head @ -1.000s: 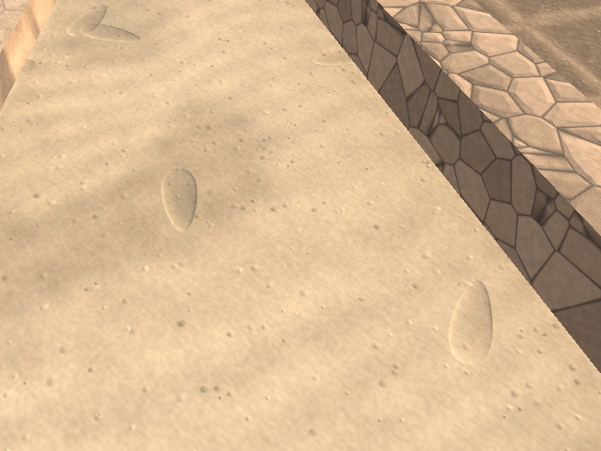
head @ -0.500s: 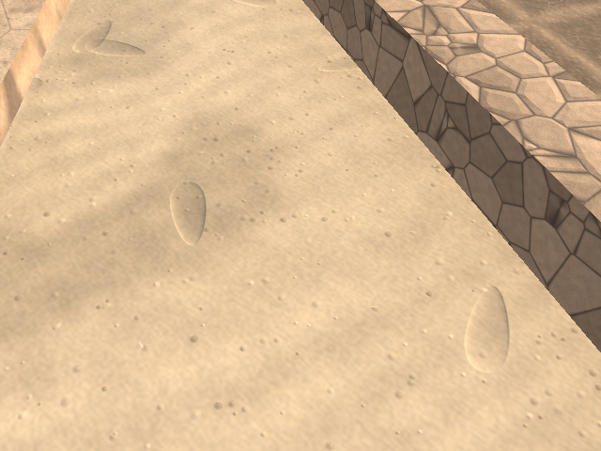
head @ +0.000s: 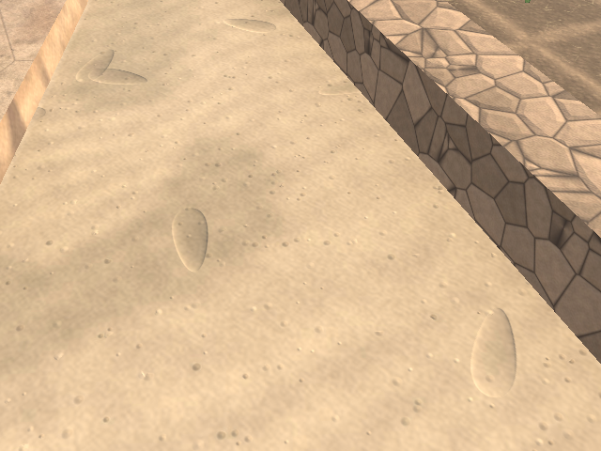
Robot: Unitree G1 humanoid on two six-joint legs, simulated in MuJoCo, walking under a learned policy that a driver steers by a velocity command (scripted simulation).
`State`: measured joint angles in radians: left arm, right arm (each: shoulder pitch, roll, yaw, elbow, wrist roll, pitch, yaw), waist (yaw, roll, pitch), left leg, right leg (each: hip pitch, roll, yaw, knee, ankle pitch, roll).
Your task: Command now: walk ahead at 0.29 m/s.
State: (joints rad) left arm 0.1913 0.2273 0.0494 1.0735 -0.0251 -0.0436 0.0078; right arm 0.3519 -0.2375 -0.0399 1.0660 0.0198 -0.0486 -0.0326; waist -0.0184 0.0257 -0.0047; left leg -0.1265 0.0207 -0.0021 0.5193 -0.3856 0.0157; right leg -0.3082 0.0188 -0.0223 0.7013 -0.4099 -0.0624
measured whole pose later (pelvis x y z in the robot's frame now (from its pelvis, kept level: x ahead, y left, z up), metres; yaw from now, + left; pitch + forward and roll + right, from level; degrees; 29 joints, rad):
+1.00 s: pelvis +0.50 +0.02 +0.01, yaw +0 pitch +2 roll +2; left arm 0.02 0.24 0.04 0.88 -0.02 -0.09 -0.02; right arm 0.38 -0.25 -0.05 1.00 0.01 -0.08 0.00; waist -0.08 -0.04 0.00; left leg 0.04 -0.06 0.06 0.20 -0.28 0.04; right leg -0.63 -0.10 0.01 0.56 0.07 -0.02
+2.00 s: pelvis +1.05 +0.13 +0.01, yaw +30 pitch +2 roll -1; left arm 0.00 0.28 0.06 0.76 0.00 -0.10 0.00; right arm 0.34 -0.26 -0.08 0.78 0.02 -0.06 -0.01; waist -0.07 -0.04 0.03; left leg -0.11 -0.11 -0.13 0.35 -0.26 0.09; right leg -0.65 -0.07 0.09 0.59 0.05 0.05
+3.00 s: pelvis +1.42 +0.48 +0.01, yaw +48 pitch +0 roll +1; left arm 0.20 0.26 0.03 0.84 0.03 0.00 -0.05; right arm 0.31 -0.25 -0.03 0.81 -0.02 -0.06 -0.01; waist -0.01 -0.05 0.08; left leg -0.06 -0.03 0.15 0.30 -0.25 0.05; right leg -0.58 -0.06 -0.03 0.77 -0.11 0.00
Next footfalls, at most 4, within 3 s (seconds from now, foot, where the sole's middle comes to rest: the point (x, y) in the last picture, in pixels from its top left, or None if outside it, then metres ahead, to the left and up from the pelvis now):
0.54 left None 0.43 0.12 -0.77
1.08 right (363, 368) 0.74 -0.12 -0.77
1.64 left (247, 288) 1.00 0.18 -0.77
2.14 right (263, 198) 1.35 0.14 -0.77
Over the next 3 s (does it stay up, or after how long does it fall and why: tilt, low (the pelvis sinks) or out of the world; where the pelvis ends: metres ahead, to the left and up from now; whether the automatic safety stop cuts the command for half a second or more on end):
stays up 1.42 0.48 0.01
